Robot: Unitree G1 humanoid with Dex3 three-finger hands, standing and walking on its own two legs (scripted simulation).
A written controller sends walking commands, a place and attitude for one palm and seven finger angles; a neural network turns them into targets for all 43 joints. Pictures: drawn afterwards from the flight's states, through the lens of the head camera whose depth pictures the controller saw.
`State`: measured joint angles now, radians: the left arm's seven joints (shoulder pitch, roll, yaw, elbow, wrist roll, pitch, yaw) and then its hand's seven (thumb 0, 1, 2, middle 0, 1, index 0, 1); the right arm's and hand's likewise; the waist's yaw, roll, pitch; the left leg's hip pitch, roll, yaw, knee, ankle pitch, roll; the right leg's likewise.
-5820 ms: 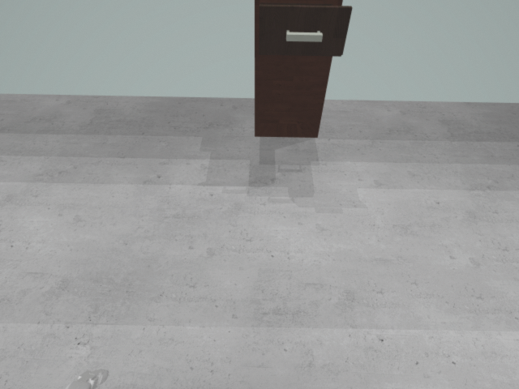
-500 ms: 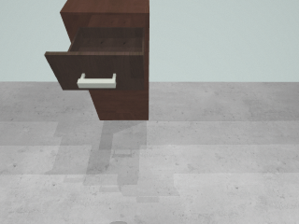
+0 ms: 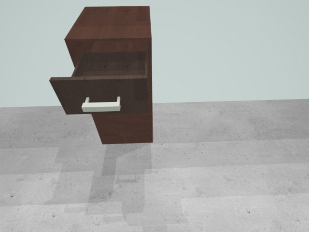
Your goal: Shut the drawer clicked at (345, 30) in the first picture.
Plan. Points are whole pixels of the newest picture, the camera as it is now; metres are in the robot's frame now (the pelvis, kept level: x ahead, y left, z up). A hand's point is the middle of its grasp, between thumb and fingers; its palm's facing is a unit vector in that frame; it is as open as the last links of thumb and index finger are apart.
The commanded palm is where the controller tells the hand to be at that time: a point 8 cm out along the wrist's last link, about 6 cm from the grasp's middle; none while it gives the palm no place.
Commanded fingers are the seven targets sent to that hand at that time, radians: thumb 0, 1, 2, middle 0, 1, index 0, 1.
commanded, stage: take the last steps up to it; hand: left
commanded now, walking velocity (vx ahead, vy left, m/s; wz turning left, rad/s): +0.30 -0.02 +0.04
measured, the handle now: (102, 103) +0.57 +0.22 -0.02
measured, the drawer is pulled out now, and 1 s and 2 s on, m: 0.30 0.30 0.30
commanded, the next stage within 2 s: come to a stop and stand still in 0.74 s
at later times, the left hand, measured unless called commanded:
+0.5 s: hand out of the picture +0.04 +0.14 -0.17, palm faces +0.18 -0.97 -0.15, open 7.4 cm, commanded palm none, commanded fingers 0.00 0.90 0.90 -0.20 -0.30 -0.20 -0.30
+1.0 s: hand (103, 176) +0.34 +0.20 -0.17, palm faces +0.04 -0.97 -0.23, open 7.4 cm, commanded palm none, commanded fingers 0.00 0.90 0.90 -0.20 -0.30 -0.20 -0.30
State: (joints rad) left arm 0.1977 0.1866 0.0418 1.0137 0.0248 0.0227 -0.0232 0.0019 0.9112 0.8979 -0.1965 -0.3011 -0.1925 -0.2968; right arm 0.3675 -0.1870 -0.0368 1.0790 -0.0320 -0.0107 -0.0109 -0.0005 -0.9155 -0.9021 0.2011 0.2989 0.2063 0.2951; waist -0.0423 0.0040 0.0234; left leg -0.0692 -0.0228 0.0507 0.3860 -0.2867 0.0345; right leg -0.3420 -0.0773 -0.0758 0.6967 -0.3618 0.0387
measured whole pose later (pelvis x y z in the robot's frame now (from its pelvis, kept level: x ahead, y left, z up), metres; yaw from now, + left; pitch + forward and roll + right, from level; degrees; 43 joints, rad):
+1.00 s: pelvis +0.26 +0.01 -0.01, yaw +1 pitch -2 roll +3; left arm 0.17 0.17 0.04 1.02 0.02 -0.01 0.02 0.00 0.91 0.90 -0.19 -0.30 -0.19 -0.30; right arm 0.32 -0.13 -0.03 1.12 -0.02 -0.02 -0.02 0.00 -0.92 -0.90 0.20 0.30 0.20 0.29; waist -0.02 -0.02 0.04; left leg -0.15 0.02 0.18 0.47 -0.28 0.01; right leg -0.32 -0.10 -0.06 0.55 -0.17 0.02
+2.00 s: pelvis +0.21 +0.01 -0.01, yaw +0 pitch -1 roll +1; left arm 0.25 0.14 0.01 1.10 0.02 -0.01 0.04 0.01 0.94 0.90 -0.20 -0.30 -0.20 -0.30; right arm 0.34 -0.16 -0.01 1.08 -0.02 0.00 -0.01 0.00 -0.91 -0.90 0.20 0.30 0.20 0.29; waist -0.05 0.05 0.04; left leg -0.24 0.05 0.03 0.60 -0.34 -0.04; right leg -0.26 -0.02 -0.02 0.64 -0.36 -0.01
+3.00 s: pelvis +0.21 +0.01 +0.00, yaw +1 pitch -2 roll +1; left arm 0.28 0.14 0.01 1.12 0.01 -0.01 0.02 0.00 0.91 0.90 -0.20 -0.30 -0.19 -0.30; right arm 0.29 -0.13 0.02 1.14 -0.02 -0.01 -0.03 0.00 -0.91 -0.90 0.20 0.30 0.20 0.29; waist 0.00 0.01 0.04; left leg -0.15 0.05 0.02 0.44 -0.26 -0.04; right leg -0.17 -0.01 -0.03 0.48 -0.28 -0.01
